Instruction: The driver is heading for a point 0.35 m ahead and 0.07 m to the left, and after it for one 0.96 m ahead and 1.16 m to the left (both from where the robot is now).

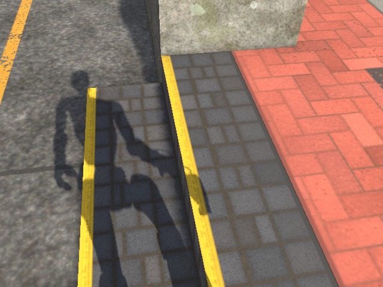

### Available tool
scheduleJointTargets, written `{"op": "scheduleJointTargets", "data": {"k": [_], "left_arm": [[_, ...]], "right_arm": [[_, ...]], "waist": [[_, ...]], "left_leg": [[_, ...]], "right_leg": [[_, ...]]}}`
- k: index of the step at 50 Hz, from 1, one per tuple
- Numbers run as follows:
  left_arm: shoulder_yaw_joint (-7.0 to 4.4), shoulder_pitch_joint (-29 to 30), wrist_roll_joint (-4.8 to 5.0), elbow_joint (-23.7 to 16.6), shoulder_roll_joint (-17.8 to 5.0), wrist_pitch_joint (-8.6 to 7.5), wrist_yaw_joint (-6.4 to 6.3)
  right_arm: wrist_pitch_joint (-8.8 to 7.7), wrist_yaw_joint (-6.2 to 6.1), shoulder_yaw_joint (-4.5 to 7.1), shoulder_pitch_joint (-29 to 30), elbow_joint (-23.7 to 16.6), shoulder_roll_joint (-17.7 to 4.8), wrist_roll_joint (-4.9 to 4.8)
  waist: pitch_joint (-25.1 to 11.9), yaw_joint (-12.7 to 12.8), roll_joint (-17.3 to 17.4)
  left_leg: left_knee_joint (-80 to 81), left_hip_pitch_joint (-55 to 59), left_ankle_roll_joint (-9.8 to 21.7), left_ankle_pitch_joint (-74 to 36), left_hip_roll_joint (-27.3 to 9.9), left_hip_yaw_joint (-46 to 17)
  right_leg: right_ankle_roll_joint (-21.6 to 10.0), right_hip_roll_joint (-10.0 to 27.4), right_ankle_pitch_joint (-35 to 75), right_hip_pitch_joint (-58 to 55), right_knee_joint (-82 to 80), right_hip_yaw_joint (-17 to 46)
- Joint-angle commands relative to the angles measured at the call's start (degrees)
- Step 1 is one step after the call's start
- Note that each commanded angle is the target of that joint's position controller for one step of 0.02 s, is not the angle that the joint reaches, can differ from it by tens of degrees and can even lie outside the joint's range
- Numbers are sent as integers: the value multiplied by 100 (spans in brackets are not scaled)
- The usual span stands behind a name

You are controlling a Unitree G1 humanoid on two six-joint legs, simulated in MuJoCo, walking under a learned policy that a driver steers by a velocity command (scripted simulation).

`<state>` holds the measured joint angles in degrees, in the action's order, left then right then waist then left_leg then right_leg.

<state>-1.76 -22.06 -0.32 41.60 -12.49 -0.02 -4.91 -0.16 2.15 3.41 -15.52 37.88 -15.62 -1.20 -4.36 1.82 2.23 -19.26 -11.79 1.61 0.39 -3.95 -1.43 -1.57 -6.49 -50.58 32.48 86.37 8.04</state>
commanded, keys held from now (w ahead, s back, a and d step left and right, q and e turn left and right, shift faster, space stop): w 0.28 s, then w+q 0.72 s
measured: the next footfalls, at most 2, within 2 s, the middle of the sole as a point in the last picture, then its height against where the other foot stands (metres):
right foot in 0.38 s outside the picture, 0.18 m higher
left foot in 0.98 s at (139, 264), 0.18 m lower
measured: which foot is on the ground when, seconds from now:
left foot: down 0.00-0.40, up 0.42-0.96, down 0.98-1.00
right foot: up 0.00-0.36, down 0.38-0.98, up 1.00-1.00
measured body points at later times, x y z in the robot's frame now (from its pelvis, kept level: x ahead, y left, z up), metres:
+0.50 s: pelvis +0.24 -0.02 +0.04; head +0.24 -0.03 +0.49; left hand +0.39 +0.22 -0.05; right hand +0.28 -0.27 -0.11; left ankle +0.09 +0.11 -0.57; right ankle +0.29 -0.12 -0.58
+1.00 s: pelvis +0.56 +0.09 +0.00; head +0.59 +0.10 +0.44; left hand +0.46 +0.36 -0.12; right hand +0.85 -0.05 -0.09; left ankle +0.63 +0.22 -0.74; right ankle +0.33 -0.12 -0.51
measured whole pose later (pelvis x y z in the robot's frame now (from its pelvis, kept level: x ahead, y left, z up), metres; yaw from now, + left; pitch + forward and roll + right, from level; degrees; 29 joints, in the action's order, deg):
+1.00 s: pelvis +0.56 +0.09 +0.00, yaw +20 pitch +3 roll -3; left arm -4.0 -24.7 2.0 43.7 -14.5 -3.1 -4.5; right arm 0.4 4.2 4.9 -4.1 36.6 -15.2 -1.2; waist 1.1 5.7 4.3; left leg -22.1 -24.3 5.5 -17.3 -2.8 3.0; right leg 5.0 11.2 -42.7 5.0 83.4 -12.7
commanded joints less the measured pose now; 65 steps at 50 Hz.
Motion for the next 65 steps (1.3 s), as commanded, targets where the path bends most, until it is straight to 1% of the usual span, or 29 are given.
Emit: {"op": "scheduleJointTargets", "data": {"k": [1,2,3,4,6,8,11,15,17,19,20,21,22,24,26,31,32,33,44,47,49,50,51,53,55,59,61,63,65], "left_arm": [[164,-438,125,-161,470,-236,347],[200,-673,455,-462,72,-434,317],[228,818,596,-789,53,-411,211],[188,2027,453,-864,-32,-373,200],[293,1754,113,-1134,283,-318,234],[414,1340,207,-1192,534,-302,396],[573,1848,77,-1582,691,-301,413],[690,2600,-26,-1914,795,-462,359],[597,2291,14,-1817,620,-583,390],[222,1216,192,-1657,-146,-648,427],[7,-309,36,-1148,-889,-639,498],[-94,-1056,-161,-652,-1257,-614,536],[-127,-422,-92,-327,-848,-294,327],[-25,439,-81,-26,-306,-203,292],[49,713,-198,265,259,-321,286],[-170,972,-120,706,-140,-586,407],[-216,864,-126,744,-239,-603,389],[-51,792,63,507,140,-657,218],[-370,-392,126,-126,-882,-254,-146],[-414,-380,178,-183,-1067,-227,-26],[-385,483,378,-100,-1038,-414,133],[-271,334,196,-47,-302,-518,123],[1,-409,124,-361,-114,-747,266],[38,199,192,-633,-629,-884,302],[79,729,193,-831,-497,-762,110],[336,1646,81,-1425,92,-661,172],[469,1796,-36,-1817,144,-743,283],[406,1445,-270,-1685,-1,-832,353],[283,793,-138,-1346,3,-805,293]], "right_arm": [[-77,14,142,-2318,678,-688,214],[-74,73,506,-2524,965,-1925,-61],[52,-129,336,-1808,811,-1341,23],[-8,-299,-17,-1532,840,-37,354],[-258,-295,-222,-1060,979,-22,266],[-168,-331,-421,-917,1159,514,236],[26,-437,-436,-1181,1260,279,164],[4,-533,-208,-1933,1573,-131,-164],[57,-489,-115,-2043,1559,-387,-100],[-54,-462,-81,-1728,1506,-582,165],[-210,-468,-14,-1139,1263,-549,147],[-345,-316,-91,-897,996,134,-75],[-380,-38,129,-940,651,-190,218],[-199,-63,93,92,254,208,270],[55,-133,-7,-243,298,605,221],[313,-156,150,-303,180,71,305],[315,-136,173,-78,105,-11,325],[221,-187,185,158,-27,-144,-67],[117,426,61,1991,-839,101,-169],[101,319,331,616,-277,-356,-144],[90,70,623,-1214,300,-884,54],[50,-6,584,-1535,616,-1268,272],[-144,39,478,-1686,488,-1832,651],[-134,55,390,-1731,495,-1207,282],[-36,-69,228,-545,313,-843,17],[-130,-183,-35,-216,658,-213,-4],[-116,-368,-47,140,572,-452,-6],[-57,-423,126,470,368,-701,29],[51,-341,270,120,547,-737,-205]], "waist": [[6,-353,1966],[-371,-172,2656],[527,-288,1651],[1072,-658,255],[1414,-78,83],[1411,231,318],[1583,141,246],[844,-174,475],[144,106,1034],[-643,991,1517],[-1426,1627,144],[-1833,1376,-2578],[-1561,712,-1726],[551,262,-746],[931,-268,-429],[1024,-695,-834],[997,-626,-790],[731,-404,-543],[1026,809,-523],[317,252,-554],[85,-1320,155],[404,-1222,1365],[-1497,-714,1731],[-2966,-1051,268],[-1713,-520,-248],[552,24,210],[900,401,133],[306,531,15],[49,507,396]], "left_leg": [[-1372,2864,469,-3152,-1253,-1494],[-157,3196,1865,-3,-2287,-3586],[781,2513,1971,2204,-2538,-3971],[928,2005,1562,2977,-2250,-3611],[497,1195,1277,1717,-1730,-2983],[495,83,893,2020,-1151,-1577],[902,-794,726,2056,-681,-915],[1651,-135,778,-1124,-736,-645],[610,566,798,-5577,-682,-332],[-1256,796,846,-9059,-914,-508],[-3068,-166,724,-7723,-395,-456],[-4894,-1652,396,677,1117,-1231],[-6211,-2568,272,1434,1017,-1281],[-6790,-3439,435,1122,465,-639],[-6522,-2919,371,942,360,-711],[-5302,-2786,82,-257,625,-481],[-5018,-2786,62,-514,631,-366],[-4288,-2773,138,-1143,364,-586],[-1275,-3204,-59,-1555,-27,362],[-764,-934,162,-2186,233,674],[743,1765,925,-4029,183,689],[179,2989,1429,-5731,-462,-276],[-2382,5559,2289,-7578,-1472,-1130],[-1193,5422,2691,-3031,-1748,-2454],[-191,2970,2409,-515,-1802,-3067],[-270,-225,1672,1205,-1338,-2665],[25,-1227,1075,1935,-621,-1994],[596,-2653,845,1987,-139,-1371],[445,-2240,678,1242,-182,-1293]], "right_leg": [[229,-135,334,3784,4584,-261],[411,164,932,4540,5055,-895],[521,745,1737,5375,5086,-628],[313,706,2315,5718,6134,-129],[162,697,2861,5539,6119,159],[-23,572,2578,5051,5417,128],[203,860,2921,4629,3534,-555],[-6,1252,2716,2433,686,-1527],[-294,601,1459,1194,-102,-2069],[-793,499,1458,-437,-1287,-1118],[-1322,1222,1523,-1997,-2564,618],[-1947,2335,1195,-3106,-5569,3571],[-1764,2792,1086,-2864,-5797,4823],[-1359,2713,1375,-1031,-4950,3072],[-681,2416,1716,198,-4971,1423],[-328,2226,3291,-29,-5583,-627],[-329,2251,3703,-287,-5580,-863],[-342,2281,3567,-628,-5577,-1208],[-119,2599,5051,-3132,-4290,-1890],[30,2428,6638,-2766,-2509,-2018],[337,1532,5555,-1186,876,-2230],[536,659,23,945,3615,-2073],[536,735,-381,2691,5096,-742],[619,1094,849,3524,4198,-273],[698,1244,1865,3473,4107,-616],[305,1442,858,4521,4016,177],[178,1542,2267,4069,1712,127],[237,1499,4376,898,-254,-525],[422,1428,4365,-262,-311,-594]]}}
Velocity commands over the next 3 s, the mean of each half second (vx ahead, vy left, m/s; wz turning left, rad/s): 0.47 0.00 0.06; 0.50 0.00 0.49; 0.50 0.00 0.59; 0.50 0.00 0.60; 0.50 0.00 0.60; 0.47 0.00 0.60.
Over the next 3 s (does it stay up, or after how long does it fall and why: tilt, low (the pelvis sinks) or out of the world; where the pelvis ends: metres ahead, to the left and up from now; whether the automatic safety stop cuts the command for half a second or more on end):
stays up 1.22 0.89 -0.21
